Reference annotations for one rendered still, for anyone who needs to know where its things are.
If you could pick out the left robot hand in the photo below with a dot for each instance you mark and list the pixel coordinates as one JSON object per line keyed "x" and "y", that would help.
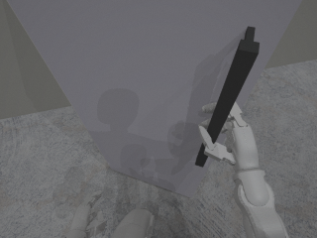
{"x": 83, "y": 216}

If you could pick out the robot left thigh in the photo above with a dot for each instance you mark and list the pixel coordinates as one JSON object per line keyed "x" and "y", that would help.
{"x": 139, "y": 223}

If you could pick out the handle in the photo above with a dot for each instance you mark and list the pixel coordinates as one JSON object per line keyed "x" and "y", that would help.
{"x": 241, "y": 66}

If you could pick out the robot right forearm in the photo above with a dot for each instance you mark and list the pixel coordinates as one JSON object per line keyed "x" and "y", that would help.
{"x": 255, "y": 198}

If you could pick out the fridge door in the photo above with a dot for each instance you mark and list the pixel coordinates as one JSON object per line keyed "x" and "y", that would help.
{"x": 138, "y": 72}

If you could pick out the right robot hand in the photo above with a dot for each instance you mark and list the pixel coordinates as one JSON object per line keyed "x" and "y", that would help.
{"x": 240, "y": 139}

